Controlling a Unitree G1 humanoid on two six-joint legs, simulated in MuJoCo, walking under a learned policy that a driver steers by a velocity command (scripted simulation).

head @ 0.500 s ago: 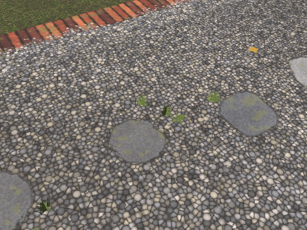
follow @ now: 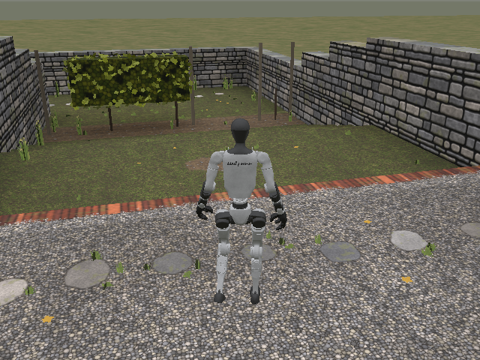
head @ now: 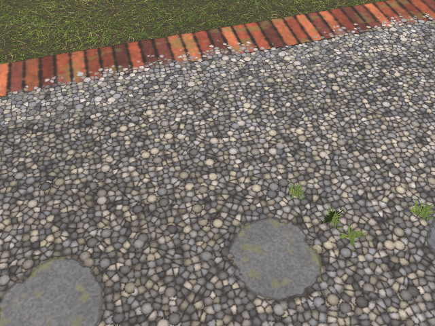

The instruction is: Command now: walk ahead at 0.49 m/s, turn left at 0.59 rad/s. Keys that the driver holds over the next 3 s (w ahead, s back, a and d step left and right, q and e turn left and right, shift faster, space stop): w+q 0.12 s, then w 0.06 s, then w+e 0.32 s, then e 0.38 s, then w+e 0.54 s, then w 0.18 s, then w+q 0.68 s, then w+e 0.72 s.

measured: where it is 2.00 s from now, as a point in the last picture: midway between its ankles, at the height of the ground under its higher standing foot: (253, 226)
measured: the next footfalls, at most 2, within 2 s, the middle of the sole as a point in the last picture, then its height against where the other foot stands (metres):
left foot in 0.36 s outside the picture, level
right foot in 0.84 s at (240, 299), level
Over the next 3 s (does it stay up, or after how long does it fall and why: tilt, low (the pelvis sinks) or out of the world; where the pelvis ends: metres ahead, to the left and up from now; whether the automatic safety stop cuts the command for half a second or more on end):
stays up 1.32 -0.30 -0.01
